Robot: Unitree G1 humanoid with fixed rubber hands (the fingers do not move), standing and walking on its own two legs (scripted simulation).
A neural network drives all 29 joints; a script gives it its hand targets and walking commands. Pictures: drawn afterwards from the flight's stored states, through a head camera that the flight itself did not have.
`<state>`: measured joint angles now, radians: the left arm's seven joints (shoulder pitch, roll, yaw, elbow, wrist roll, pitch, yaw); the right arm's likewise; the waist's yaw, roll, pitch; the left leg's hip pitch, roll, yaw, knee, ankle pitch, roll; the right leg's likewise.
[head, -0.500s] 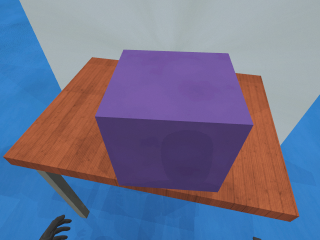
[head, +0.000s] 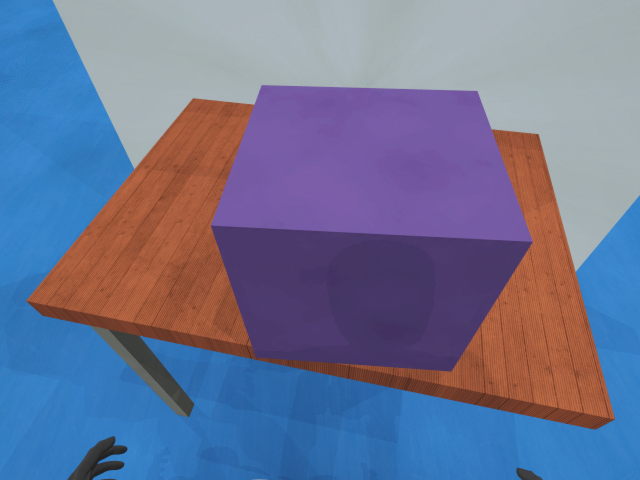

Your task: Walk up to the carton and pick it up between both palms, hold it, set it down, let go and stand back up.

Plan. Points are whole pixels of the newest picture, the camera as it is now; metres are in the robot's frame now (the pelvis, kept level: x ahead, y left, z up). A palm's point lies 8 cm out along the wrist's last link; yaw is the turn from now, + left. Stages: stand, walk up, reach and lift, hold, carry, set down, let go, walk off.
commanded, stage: walk up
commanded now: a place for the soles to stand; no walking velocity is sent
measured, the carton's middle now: (359, 232) +0.41 -0.04 +0.07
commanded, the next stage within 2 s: none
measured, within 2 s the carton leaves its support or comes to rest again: neither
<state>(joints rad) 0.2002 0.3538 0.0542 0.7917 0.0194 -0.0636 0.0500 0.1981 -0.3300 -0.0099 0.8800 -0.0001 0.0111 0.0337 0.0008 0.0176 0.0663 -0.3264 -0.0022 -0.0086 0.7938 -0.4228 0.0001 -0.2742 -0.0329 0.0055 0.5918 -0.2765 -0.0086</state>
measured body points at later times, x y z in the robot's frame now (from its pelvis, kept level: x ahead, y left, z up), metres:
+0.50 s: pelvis -0.01 +0.08 +0.01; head +0.01 +0.10 +0.46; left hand +0.12 +0.40 -0.10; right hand +0.09 -0.23 -0.08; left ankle -0.01 +0.17 -0.73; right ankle +0.01 -0.06 -0.68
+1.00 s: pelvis +0.00 +0.08 +0.00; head +0.01 +0.07 +0.45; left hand +0.14 +0.38 -0.09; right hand +0.06 -0.23 -0.11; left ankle +0.04 +0.19 -0.73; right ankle -0.02 -0.06 -0.71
